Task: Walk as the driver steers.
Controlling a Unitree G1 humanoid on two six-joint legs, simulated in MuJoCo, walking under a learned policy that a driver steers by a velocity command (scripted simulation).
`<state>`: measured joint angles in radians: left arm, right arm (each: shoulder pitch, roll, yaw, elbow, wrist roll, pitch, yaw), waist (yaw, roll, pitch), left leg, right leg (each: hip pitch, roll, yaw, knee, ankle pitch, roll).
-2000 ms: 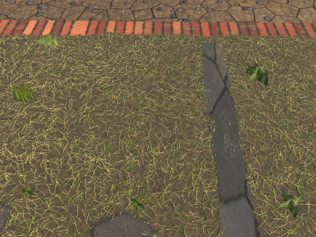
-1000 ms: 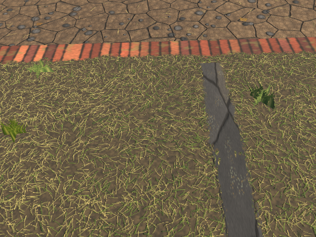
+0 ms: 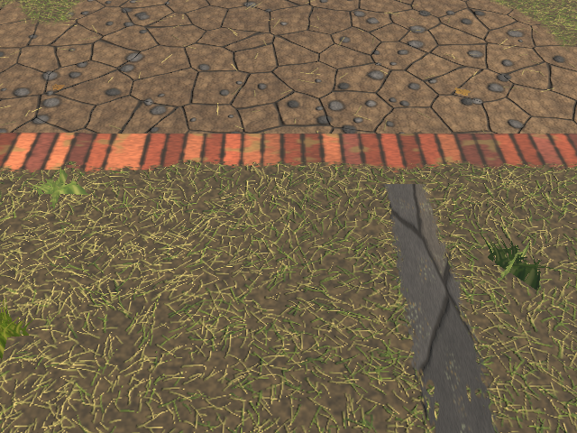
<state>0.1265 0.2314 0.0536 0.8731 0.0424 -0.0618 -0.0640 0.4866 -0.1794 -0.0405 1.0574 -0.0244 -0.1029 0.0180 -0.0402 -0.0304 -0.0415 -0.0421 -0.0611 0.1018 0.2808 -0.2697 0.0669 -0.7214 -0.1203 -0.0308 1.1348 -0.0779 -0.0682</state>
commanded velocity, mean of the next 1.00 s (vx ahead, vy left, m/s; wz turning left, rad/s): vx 0.79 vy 0.00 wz -0.74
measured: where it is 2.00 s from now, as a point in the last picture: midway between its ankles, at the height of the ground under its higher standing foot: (370, 280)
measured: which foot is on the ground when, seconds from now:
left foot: down 0.00-0.28, up 0.30-0.68, down 0.70-1.00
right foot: up 0.00-0.24, down 0.26-0.70, up 0.72-1.00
